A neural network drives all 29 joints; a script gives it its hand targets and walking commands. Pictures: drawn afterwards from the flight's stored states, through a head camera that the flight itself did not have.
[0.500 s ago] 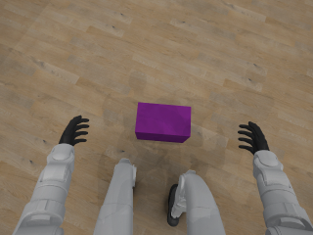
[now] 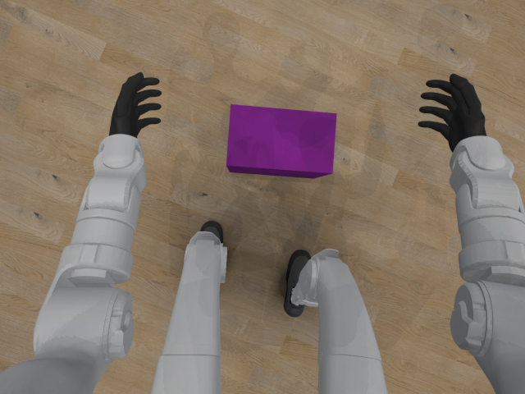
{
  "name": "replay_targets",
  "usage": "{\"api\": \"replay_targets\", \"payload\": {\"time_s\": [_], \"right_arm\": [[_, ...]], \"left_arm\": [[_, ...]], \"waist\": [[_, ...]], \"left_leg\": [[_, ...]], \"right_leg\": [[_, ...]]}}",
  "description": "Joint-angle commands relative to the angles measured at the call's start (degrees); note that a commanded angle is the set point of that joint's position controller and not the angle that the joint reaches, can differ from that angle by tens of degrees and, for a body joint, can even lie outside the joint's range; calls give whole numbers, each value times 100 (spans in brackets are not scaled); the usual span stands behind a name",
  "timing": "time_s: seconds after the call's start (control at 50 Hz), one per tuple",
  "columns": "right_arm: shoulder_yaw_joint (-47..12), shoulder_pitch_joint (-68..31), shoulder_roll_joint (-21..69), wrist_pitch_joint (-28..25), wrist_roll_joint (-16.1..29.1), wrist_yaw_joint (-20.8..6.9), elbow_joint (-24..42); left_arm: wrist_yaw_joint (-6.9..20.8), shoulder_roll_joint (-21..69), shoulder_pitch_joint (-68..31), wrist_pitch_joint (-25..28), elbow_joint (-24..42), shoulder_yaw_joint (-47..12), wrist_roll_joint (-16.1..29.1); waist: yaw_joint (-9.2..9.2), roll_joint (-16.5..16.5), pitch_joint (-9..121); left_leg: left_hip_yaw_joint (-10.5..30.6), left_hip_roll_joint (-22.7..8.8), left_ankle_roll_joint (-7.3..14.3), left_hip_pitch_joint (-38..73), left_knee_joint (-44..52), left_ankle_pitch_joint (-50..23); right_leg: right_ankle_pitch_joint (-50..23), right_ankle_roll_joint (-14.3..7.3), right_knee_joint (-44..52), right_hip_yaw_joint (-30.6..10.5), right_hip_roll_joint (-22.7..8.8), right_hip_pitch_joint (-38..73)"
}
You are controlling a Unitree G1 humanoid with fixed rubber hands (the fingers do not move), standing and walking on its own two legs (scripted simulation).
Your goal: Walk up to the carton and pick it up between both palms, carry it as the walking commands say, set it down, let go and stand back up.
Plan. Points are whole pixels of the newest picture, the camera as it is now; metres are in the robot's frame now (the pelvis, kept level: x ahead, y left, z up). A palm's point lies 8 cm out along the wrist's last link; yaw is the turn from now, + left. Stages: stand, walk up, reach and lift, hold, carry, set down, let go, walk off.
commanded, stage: reach and lift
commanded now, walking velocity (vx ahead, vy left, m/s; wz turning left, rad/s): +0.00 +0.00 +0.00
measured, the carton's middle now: (277, 146) +0.49 -0.04 -0.56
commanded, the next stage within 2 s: none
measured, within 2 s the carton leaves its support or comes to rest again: neither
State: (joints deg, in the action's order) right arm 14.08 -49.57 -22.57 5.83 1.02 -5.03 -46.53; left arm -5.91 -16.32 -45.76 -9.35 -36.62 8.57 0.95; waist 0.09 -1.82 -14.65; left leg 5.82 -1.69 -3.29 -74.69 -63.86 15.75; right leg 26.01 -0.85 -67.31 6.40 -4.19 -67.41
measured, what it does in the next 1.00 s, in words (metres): lowers itself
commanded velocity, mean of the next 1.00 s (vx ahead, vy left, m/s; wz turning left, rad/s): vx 0.00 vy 0.00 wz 0.00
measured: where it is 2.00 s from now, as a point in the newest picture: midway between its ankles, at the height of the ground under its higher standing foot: (252, 280)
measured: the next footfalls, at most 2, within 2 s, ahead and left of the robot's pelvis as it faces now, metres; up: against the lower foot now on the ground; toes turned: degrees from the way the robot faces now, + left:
none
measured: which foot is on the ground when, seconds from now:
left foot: down 0.00-1.00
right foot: down 0.00-1.00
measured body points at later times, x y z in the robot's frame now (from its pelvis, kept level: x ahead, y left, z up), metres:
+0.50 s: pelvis -0.02 +0.00 -0.02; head +0.35 +0.01 +0.22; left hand +0.49 +0.21 -0.20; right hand +0.52 -0.24 -0.17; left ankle +0.12 +0.14 -0.63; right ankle +0.05 -0.13 -0.63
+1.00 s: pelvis -0.06 +0.00 -0.16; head +0.32 +0.00 +0.06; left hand +0.50 +0.21 -0.34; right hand +0.51 -0.23 -0.32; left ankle +0.12 +0.14 -0.63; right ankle +0.05 -0.13 -0.63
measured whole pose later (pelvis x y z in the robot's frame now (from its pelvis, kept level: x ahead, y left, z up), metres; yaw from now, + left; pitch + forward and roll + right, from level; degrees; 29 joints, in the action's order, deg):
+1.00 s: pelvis -0.06 +0.00 -0.16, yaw -4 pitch +32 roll -2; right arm 8.7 -83.8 -28.2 13.3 8.2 -0.4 -51.1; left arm -8.5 -22.5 -79.1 -14.0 -45.0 14.2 8.0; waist 1.8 -0.3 -30.2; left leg 5.8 -1.8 -3.3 -109.1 -96.2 19.3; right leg 30.7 -0.4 -101.9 2.5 -3.3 -103.2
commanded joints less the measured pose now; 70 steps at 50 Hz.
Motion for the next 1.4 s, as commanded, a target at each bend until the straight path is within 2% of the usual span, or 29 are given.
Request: {"api": "replay_targets", "payload": {"time_s": [0.0,0.08,0.18,0.2,0.24,0.26,0.3,0.36,0.4,0.44,0.54,0.6,0.74,0.82,0.96,1.2,1.32,1.38], "right_arm": [[480,-1638,-1811,-247,749,-20,303],[479,-2328,-1983,-158,863,50,784],[494,-3002,-2362,52,1029,225,1908],[504,-2944,-2346,138,1069,233,1934],[675,-2849,-2541,161,1019,227,2492],[694,-3024,-2606,183,976,227,2482],[569,-3190,-2389,217,956,195,1979],[361,-3308,-1941,185,1004,122,1252],[312,-3412,-1718,173,993,86,676],[308,-3566,-1614,147,973,72,335],[315,-3953,-1710,222,906,159,-165],[210,-4399,-1887,297,935,230,-163],[-181,-5199,-2346,532,1222,423,397],[-348,-5411,-2412,584,1345,493,413],[-548,-5438,-2224,479,1371,539,-174],[-947,-5203,-1728,33,1585,766,-529],[-1175,-5287,-1576,-155,1685,842,-468],[-1264,-5245,-1405,-219,1646,802,-989]], "left_arm": [[-236,-734,-1932,98,988,731,285],[-282,-817,-2612,22,1253,697,335],[-365,-1141,-2964,-205,1945,713,553],[-347,-1143,-2831,-300,1889,707,597],[-362,-1234,-2680,-333,2589,916,531],[-369,-1257,-2838,-352,2679,979,490],[-337,-1088,-3048,-360,2182,1014,470],[-205,-941,-3302,-247,1493,992,466],[-133,-940,-3537,-157,1069,995,404],[-117,-1014,-3809,-50,859,1038,335],[-157,-1313,-4189,-30,250,1066,296],[-218,-1454,-4508,-92,113,1017,415],[-402,-1785,-5119,-302,517,667,905],[-446,-1806,-5351,-320,526,470,1087],[-387,-1722,-5461,-133,-14,338,1155],[-301,-1710,-4998,463,-812,278,1263],[-227,-1686,-5016,728,-824,164,1471],[-74,-1306,-4865,751,-1780,-141,1659]], "waist": [[-152,1175,7495],[-170,1123,8872],[-309,737,11831],[-361,650,12070],[-333,728,12592],[-317,816,12357],[-259,820,11283],[-142,696,10237],[-95,730,9719],[-20,816,9502],[-42,797,9622],[-15,771,9744],[45,767,10487],[27,803,10252],[30,796,9376],[232,580,8697],[275,428,8549],[110,378,7374]], "left_leg": [[-809,434,210,4216,-74,-2112],[-855,448,200,4688,-219,-2631],[-834,516,179,5793,-655,-4116],[-811,513,177,5896,-719,-4321],[-687,501,203,6473,-886,-5370],[-645,455,181,6455,-932,-5445],[-689,418,169,5699,-874,-4785],[-899,477,147,4128,-762,-3572],[-985,493,126,3458,-853,-2954],[-1051,493,126,3104,-1061,-2553],[-1205,494,152,2453,-1642,-1591],[-1270,490,146,2217,-1951,-1150],[-1352,436,65,2170,-2509,-680],[-1358,372,34,1808,-2824,-373],[-1312,289,62,1008,-3464,-184],[-1218,138,108,168,-4522,-897],[-1213,45,108,-204,-4934,-1128],[-1126,-23,119,-993,-5057,-792]], "right_leg": [[-1717,-43,704,-352,873,146],[-2224,-82,591,-336,934,632],[-3764,31,261,-225,1026,2019],[-3943,78,224,-159,1040,2113],[-4443,118,161,-173,1056,1936],[-4250,111,180,-184,1035,1476],[-3684,94,268,-228,974,857],[-3334,78,198,-381,904,948],[-2942,76,44,-433,888,657],[-2581,52,-191,-457,883,275],[-1876,45,-831,-333,910,-174],[-1374,35,-1155,-257,926,-359],[-760,44,-1785,-95,905,-470],[-458,35,-2118,-86,851,-851],[-266,13,-2753,-148,748,-1647],[-1052,114,-3745,-315,646,-2141],[-1372,132,-4120,-468,587,-2066],[-1159,133,-4229,-526,531,-2536]]}}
